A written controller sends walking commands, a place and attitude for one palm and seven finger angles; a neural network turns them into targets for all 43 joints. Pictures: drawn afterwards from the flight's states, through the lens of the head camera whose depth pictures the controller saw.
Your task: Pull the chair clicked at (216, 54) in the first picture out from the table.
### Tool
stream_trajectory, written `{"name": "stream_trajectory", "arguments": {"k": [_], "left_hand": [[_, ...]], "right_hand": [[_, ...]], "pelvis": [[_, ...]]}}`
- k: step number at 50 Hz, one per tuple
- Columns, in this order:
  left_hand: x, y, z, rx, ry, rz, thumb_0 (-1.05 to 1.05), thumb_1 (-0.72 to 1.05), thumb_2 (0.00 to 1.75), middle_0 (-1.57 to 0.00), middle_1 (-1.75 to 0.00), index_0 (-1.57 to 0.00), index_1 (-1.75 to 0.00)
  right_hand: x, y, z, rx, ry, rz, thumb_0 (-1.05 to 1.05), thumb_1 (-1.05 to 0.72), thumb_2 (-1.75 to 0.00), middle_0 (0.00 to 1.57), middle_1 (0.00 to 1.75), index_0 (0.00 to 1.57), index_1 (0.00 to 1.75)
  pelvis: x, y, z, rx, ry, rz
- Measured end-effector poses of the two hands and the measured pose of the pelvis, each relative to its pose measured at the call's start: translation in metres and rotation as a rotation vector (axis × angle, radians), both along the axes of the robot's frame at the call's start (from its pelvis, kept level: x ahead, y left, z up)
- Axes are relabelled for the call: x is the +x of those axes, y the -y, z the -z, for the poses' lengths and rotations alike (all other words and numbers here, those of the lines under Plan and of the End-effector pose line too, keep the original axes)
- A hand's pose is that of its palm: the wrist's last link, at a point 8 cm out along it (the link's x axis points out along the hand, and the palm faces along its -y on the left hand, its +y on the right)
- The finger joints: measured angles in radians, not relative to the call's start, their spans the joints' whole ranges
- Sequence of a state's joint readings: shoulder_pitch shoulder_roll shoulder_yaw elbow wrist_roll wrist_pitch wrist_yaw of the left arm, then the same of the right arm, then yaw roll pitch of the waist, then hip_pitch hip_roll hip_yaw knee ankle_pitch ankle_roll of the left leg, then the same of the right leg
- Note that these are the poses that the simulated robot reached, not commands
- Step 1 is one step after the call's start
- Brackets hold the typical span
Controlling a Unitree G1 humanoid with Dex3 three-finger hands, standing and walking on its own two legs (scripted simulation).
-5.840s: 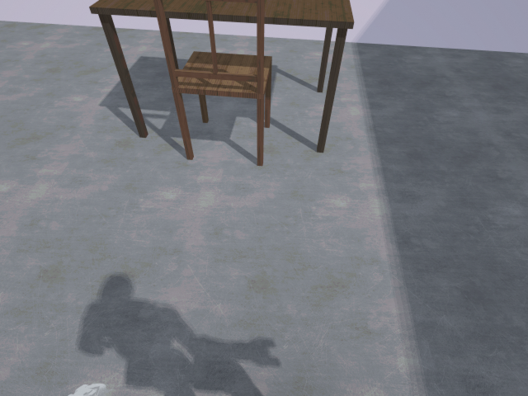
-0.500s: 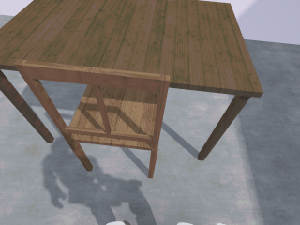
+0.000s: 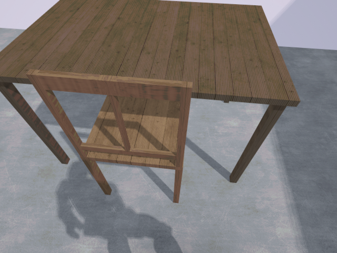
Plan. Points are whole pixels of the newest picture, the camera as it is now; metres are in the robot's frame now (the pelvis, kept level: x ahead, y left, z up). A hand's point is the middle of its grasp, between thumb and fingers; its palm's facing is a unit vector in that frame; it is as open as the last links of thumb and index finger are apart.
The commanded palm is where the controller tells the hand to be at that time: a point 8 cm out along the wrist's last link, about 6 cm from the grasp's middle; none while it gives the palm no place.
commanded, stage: come to a stop and stand still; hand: left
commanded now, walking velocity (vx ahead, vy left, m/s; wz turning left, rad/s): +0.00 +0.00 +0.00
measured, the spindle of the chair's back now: (121, 125) +0.50 +0.19 -0.07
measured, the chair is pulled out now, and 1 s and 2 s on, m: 0.00 0.00 0.00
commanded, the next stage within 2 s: look again from close up in 0.62 s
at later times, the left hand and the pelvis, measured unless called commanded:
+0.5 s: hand out of the picture +0.02 +0.22 -0.17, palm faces -0.03 -0.97 -0.22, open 7.3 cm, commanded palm none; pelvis +0.00 +0.04 +0.01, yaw -2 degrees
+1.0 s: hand out of the picture +0.03 +0.17 -0.17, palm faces -0.01 -0.98 -0.21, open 7.3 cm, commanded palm none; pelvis +0.01 +0.00 +0.01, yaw -2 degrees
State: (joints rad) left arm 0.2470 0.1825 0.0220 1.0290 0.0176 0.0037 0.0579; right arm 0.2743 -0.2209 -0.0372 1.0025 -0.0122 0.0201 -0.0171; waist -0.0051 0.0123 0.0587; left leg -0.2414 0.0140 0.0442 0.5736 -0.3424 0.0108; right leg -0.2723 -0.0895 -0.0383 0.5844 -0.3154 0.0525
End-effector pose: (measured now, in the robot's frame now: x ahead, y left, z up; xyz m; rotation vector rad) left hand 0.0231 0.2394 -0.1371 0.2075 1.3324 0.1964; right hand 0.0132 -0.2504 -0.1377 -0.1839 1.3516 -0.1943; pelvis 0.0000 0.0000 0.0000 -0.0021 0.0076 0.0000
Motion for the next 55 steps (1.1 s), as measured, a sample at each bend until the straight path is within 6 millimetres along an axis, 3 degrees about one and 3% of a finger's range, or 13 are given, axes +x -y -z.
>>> {"name": "stream_trajectory", "arguments": {"k": [5, 11, 16, 36, 55], "left_hand": [[0.002, -0.023, -0.001, 0.005, 0.027, 0.010, 0.00, 0.91, 0.90, -0.20, -0.29, -0.20, -0.30], [0.005, -0.037, -0.004, -0.004, 0.040, 0.042, 0.00, 0.91, 0.90, -0.20, -0.29, -0.20, -0.30], [0.004, -0.039, -0.005, -0.017, 0.026, 0.055, 0.00, 0.91, 0.90, -0.20, -0.29, -0.20, -0.30], [-0.001, -0.009, -0.001, -0.050, -0.049, 0.043, 0.00, 0.91, 0.90, -0.20, -0.29, -0.20, -0.30], [-0.002, 0.024, -0.003, -0.057, -0.035, 0.021, 0.00, 0.92, 0.90, -0.20, -0.29, -0.20, -0.30]], "right_hand": [[0.020, -0.035, 0.001, 0.033, 0.090, -0.037, 0.00, -0.91, -0.90, 0.20, 0.30, 0.20, 0.30], [0.035, -0.048, -0.005, 0.036, 0.152, -0.043, 0.01, -0.94, -0.90, 0.21, 0.30, 0.20, 0.30], [0.034, -0.054, -0.008, 0.035, 0.145, -0.045, 0.00, -0.93, -0.90, 0.21, 0.30, 0.20, 0.30], [-0.007, -0.046, -0.001, 0.052, -0.020, 0.015, 0.00, -0.91, -0.90, 0.20, 0.30, 0.20, 0.30], [-0.004, -0.019, -0.002, 0.053, -0.028, 0.016, 0.01, -0.91, -0.90, 0.20, 0.30, 0.20, 0.30]], "pelvis": [[-0.003, -0.018, 0.001, -0.006, 0.030, 0.011], [-0.005, -0.031, -0.002, -0.002, 0.033, 0.029], [-0.003, -0.037, -0.005, 0.003, 0.022, 0.037], [0.008, -0.021, -0.007, 0.009, 0.027, 0.038], [0.009, 0.009, -0.010, 0.008, 0.023, 0.026]]}}
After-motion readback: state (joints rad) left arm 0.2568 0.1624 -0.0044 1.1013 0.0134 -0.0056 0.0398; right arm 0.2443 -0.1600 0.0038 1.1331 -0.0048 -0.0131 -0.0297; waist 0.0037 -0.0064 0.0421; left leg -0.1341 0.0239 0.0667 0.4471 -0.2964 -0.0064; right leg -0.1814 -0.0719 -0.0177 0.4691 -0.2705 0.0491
